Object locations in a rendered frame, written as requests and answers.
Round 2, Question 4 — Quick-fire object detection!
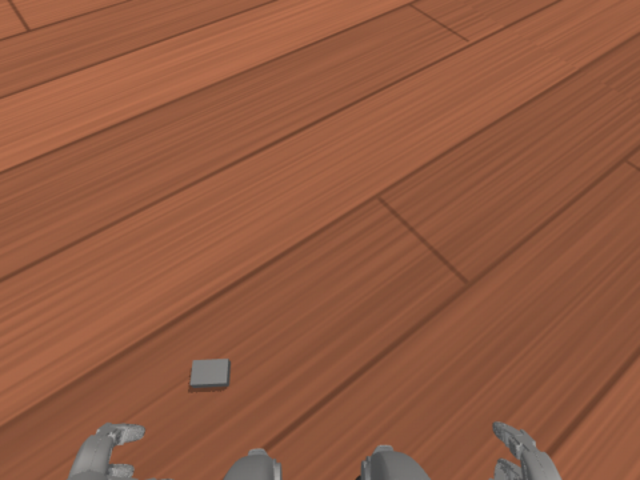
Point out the small box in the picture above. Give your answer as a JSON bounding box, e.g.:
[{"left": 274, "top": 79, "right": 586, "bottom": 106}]
[{"left": 190, "top": 359, "right": 231, "bottom": 388}]

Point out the left robot hand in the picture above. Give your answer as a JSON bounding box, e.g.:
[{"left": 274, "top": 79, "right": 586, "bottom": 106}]
[{"left": 68, "top": 423, "right": 174, "bottom": 480}]

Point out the right robot hand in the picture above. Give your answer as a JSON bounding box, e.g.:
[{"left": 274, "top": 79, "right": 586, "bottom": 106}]
[{"left": 488, "top": 421, "right": 562, "bottom": 480}]

